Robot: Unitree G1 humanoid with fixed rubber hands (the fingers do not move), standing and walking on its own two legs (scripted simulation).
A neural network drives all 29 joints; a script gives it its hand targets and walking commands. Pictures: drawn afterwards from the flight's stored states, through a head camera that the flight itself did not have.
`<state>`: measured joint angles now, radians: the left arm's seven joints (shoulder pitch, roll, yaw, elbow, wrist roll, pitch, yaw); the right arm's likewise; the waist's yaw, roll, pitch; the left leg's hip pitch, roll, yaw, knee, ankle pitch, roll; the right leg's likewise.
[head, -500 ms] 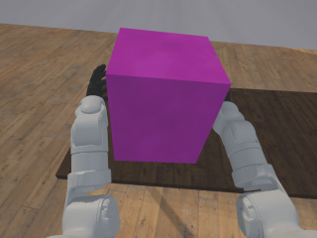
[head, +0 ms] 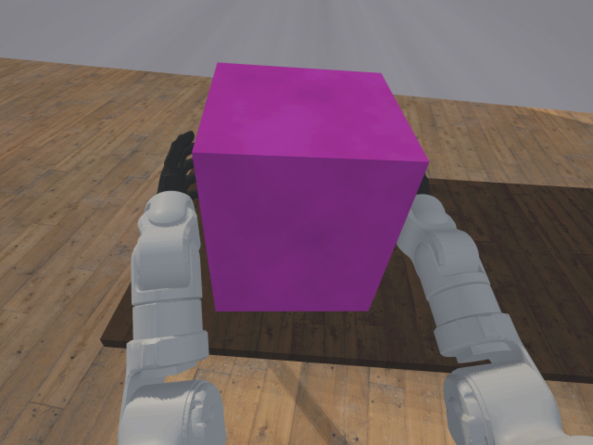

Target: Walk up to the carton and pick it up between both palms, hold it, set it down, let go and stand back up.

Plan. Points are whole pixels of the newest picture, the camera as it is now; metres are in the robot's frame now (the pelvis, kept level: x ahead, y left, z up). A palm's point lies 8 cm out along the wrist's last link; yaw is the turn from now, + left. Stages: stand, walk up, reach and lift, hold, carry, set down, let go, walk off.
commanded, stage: hold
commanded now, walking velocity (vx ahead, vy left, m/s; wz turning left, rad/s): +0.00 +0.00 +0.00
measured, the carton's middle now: (297, 193) +0.37 +0.00 +0.20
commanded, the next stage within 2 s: set down in 0.88 s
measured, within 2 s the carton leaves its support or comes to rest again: neither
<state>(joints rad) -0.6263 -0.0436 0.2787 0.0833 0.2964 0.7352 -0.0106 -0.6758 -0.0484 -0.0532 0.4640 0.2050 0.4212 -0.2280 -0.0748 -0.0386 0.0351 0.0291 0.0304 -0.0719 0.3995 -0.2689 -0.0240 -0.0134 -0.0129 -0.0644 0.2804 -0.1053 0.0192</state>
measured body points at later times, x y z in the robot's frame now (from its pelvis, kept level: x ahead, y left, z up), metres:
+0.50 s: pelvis +0.00 +0.00 +0.00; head -0.05 +0.02 +0.45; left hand +0.37 +0.14 +0.21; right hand +0.37 -0.16 +0.19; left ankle -0.02 +0.13 -0.75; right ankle +0.04 -0.13 -0.75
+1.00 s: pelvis -0.01 +0.00 +0.00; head -0.06 +0.01 +0.45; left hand +0.37 +0.14 +0.22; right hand +0.37 -0.16 +0.19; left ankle -0.02 +0.13 -0.75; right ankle +0.04 -0.13 -0.75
